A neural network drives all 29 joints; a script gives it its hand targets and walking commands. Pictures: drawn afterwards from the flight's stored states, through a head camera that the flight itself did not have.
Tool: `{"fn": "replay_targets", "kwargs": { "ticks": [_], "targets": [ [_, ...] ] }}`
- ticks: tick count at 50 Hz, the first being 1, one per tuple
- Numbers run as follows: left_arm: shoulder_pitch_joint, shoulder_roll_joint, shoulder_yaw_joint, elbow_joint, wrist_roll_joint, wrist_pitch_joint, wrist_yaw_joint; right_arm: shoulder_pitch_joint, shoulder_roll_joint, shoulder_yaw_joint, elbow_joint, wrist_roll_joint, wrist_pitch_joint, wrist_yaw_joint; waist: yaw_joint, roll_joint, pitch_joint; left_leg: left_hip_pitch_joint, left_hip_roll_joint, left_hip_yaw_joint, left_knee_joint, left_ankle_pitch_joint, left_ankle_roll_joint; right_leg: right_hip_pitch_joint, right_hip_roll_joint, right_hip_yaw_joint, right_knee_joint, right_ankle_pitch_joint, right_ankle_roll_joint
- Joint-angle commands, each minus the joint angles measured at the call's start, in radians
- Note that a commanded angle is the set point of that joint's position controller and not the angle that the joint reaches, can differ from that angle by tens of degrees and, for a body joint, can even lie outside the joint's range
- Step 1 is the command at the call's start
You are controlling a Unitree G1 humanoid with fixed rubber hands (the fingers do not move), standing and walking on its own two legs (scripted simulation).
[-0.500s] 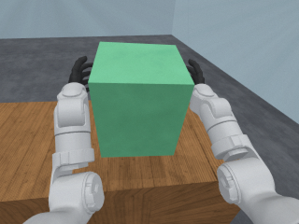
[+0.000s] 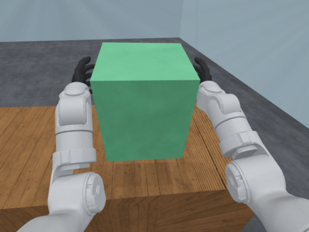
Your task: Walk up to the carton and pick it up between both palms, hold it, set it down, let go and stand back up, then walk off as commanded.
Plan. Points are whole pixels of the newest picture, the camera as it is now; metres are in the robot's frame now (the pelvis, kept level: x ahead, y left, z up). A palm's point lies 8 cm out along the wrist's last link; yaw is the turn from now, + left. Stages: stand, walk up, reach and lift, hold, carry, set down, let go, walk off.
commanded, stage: hold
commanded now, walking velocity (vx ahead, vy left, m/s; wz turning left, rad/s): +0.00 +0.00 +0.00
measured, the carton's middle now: (143, 102) +0.39 +0.01 +0.20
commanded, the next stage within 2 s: none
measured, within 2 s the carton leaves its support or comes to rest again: neither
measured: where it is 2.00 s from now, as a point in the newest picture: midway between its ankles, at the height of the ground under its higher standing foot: outside the picture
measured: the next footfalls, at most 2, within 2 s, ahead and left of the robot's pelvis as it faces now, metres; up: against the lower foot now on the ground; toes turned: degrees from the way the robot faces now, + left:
none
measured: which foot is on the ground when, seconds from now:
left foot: down 0.00-1.00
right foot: down 0.00-1.00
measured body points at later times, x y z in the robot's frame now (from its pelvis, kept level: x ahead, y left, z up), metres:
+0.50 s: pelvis +0.00 +0.00 +0.00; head -0.08 +0.03 +0.44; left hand +0.38 +0.16 +0.26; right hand +0.38 -0.14 +0.26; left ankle +0.04 +0.16 -0.75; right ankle -0.03 -0.13 -0.75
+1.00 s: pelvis +0.00 +0.00 +0.00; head -0.08 +0.03 +0.44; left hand +0.38 +0.16 +0.26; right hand +0.38 -0.14 +0.26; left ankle +0.04 +0.16 -0.75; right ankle -0.03 -0.13 -0.75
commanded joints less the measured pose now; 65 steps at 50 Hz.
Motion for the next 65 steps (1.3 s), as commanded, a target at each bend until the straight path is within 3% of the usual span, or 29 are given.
{"fn": "replay_targets", "kwargs": {
  "ticks": [1,11,19,37,46,50,65],
  "targets": [
    [-0.692,-0.65,-0.418,-0.094,-0.187,-0.058,-0.12,-0.854,0.614,0.288,-0.335,0.129,-0.024,0.109,-0.018,0.107,-0.292,0.219,-0.136,0.059,-0.01,0.266,0.001,-0.069,0.109,-0.007,-0.056,0.231,0.053],
    [-0.687,-0.645,-0.434,-0.147,-0.19,-0.051,-0.118,-0.837,0.626,0.311,-0.383,0.147,-0.009,0.101,-0.011,0.106,-0.295,0.224,-0.136,0.057,-0.003,0.288,0.001,-0.064,0.11,-0.005,-0.048,0.262,0.058],
    [-0.702,-0.64,-0.421,-0.12,-0.186,-0.049,-0.118,-0.843,0.625,0.304,-0.358,0.139,-0.001,0.103,-0.01,0.094,-0.278,0.212,-0.135,0.056,-0.017,0.241,0.004,-0.082,0.109,-0.004,-0.056,0.208,0.056],
    [-0.687,-0.636,-0.412,-0.114,-0.186,-0.043,-0.123,-0.854,0.625,0.311,-0.387,0.153,0.004,0.095,-0.006,0.088,-0.29,0.219,-0.138,0.059,-0.011,0.273,0.006,-0.072,0.109,0.0,-0.053,0.259,0.062],
    [-0.7,-0.648,-0.421,-0.115,-0.188,-0.045,-0.115,-0.848,0.609,0.288,-0.355,0.148,0.004,0.104,-0.013,0.117,-0.288,0.208,-0.133,0.055,-0.016,0.247,-0.001,-0.086,0.11,-0.002,-0.055,0.203,0.052],
    [-0.725,-0.638,-0.404,-0.091,-0.18,-0.05,-0.113,-0.849,0.616,0.283,-0.311,0.137,0.008,0.107,-0.006,0.1,-0.263,0.197,-0.131,0.058,-0.022,0.222,0.005,-0.099,0.109,0.0,-0.059,0.171,0.052],
    [-0.728,-0.65,-0.403,-0.071,-0.191,-0.059,-0.105,-0.865,0.616,0.28,-0.316,0.15,0.003,0.109,-0.004,0.103,-0.295,0.208,-0.131,0.053,-0.013,0.248,0.001,-0.097,0.112,0.001,-0.057,0.202,0.052]
  ]
}}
